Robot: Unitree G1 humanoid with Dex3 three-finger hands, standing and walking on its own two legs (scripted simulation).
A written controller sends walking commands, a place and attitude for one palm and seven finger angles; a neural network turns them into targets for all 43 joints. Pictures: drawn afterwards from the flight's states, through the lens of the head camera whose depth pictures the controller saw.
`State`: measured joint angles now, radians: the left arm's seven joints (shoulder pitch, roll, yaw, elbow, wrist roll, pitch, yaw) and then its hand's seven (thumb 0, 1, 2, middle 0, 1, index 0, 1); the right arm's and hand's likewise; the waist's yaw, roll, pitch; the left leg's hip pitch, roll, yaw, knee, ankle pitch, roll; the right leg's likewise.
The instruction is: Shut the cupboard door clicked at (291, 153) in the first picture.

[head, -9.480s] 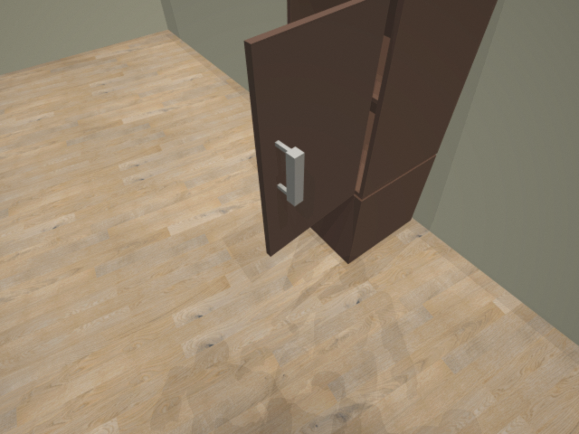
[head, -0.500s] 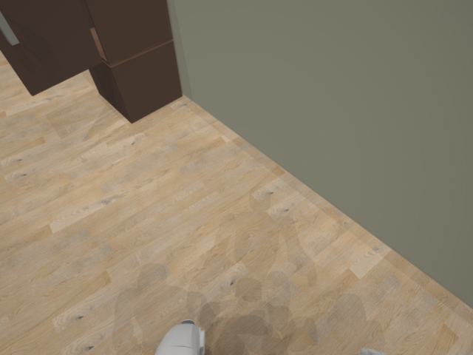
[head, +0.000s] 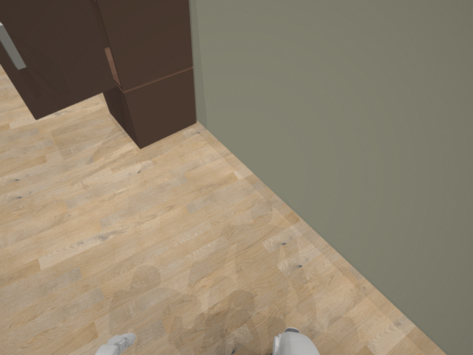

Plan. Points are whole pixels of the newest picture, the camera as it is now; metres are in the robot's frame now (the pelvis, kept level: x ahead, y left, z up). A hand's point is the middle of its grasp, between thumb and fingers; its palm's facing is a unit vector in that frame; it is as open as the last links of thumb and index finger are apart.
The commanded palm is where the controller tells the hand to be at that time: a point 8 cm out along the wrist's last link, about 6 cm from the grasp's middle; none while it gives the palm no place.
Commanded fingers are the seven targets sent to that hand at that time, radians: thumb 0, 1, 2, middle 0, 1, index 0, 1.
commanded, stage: walk to a spot facing it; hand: left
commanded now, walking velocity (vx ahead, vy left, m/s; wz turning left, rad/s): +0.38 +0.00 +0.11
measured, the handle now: (6, 44) +0.97 +0.79 -0.04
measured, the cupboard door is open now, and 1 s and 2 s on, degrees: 96 96 96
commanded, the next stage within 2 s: turn to face it in 0.96 s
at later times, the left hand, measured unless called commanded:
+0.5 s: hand (164, 326) +0.20 +0.15 -0.17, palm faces +0.17 -0.96 -0.22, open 7.1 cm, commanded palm none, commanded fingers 0.00 0.90 0.90 -0.20 -0.30 -0.20 -0.30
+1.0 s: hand (156, 196) +0.50 +0.23 -0.17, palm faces +0.17 -0.97 -0.19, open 7.3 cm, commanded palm none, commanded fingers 0.00 0.90 0.90 -0.20 -0.30 -0.20 -0.30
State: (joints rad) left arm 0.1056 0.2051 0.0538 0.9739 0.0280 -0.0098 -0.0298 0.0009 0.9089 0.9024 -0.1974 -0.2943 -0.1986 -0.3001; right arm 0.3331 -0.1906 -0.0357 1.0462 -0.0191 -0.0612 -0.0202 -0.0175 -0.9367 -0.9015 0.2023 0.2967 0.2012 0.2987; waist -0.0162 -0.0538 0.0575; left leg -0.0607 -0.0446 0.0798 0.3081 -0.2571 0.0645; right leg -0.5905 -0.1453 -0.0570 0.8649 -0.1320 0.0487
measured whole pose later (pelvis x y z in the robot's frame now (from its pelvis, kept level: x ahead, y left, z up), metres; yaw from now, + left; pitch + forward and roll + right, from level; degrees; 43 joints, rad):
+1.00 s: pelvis +0.45 +0.02 +0.00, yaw +9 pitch +0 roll +1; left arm 0.16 0.21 0.06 1.01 0.03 -0.01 -0.02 0.01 0.93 0.90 -0.20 -0.29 -0.20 -0.30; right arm 0.35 -0.16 -0.03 1.07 -0.02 -0.06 -0.01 0.00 -0.93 -0.90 0.20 0.30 0.20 0.30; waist 0.00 -0.04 0.04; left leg -0.05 -0.03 0.12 0.30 -0.25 0.06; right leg -0.59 -0.13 -0.06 0.84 -0.12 0.02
